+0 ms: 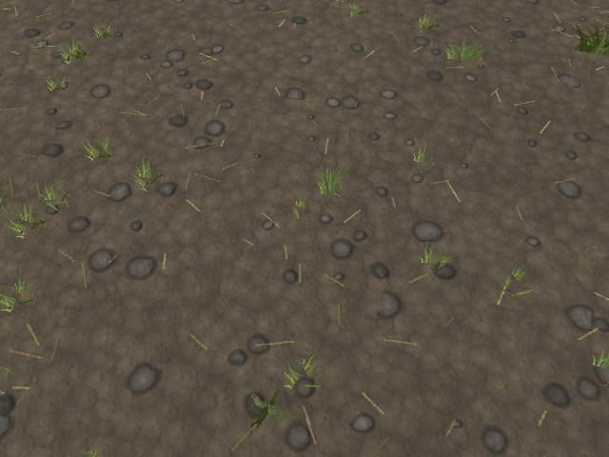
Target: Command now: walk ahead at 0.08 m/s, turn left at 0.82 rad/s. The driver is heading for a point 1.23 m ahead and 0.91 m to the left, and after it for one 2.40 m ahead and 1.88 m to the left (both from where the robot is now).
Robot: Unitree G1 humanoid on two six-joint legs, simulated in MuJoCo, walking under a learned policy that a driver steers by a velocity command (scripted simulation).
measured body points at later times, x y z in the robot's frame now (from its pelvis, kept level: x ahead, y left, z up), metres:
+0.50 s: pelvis +0.10 -0.04 +0.00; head +0.14 -0.03 +0.44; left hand +0.11 +0.29 -0.09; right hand +0.41 -0.21 -0.07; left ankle +0.11 +0.09 -0.72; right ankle +0.20 -0.12 -0.74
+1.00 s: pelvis +0.09 -0.02 +0.00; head +0.09 +0.04 +0.44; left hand -0.09 +0.27 -0.12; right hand +0.43 -0.02 -0.07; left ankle +0.00 +0.04 -0.73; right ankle +0.19 -0.13 -0.68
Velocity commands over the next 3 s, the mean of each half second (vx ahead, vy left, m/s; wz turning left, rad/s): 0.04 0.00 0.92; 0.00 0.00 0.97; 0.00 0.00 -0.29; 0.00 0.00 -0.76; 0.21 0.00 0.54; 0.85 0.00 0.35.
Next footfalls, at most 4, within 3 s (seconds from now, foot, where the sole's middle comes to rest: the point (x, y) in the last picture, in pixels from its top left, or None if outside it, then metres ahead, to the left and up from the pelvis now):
0.06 left None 0.15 0.10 -0.77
0.46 right None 0.24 -0.10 -0.77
0.92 left None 0.02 0.08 -0.77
1.44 right None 0.21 -0.06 -0.77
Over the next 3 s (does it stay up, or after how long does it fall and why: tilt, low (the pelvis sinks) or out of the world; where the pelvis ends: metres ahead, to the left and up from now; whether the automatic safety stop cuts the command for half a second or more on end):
stays up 0.35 0.43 -0.01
